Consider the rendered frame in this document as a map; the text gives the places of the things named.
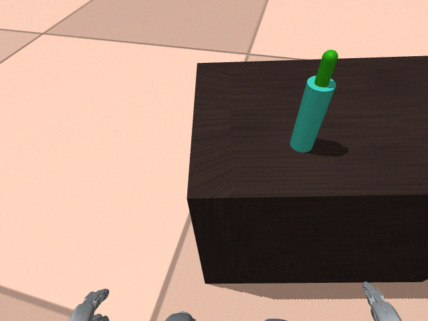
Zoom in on left robot hand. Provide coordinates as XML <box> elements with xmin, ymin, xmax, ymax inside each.
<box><xmin>69</xmin><ymin>289</ymin><xmax>109</xmax><ymax>321</ymax></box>

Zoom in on right robot hand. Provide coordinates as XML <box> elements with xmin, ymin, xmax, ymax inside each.
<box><xmin>362</xmin><ymin>282</ymin><xmax>402</xmax><ymax>321</ymax></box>

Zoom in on bottle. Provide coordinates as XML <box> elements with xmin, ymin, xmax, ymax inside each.
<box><xmin>290</xmin><ymin>49</ymin><xmax>338</xmax><ymax>152</ymax></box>

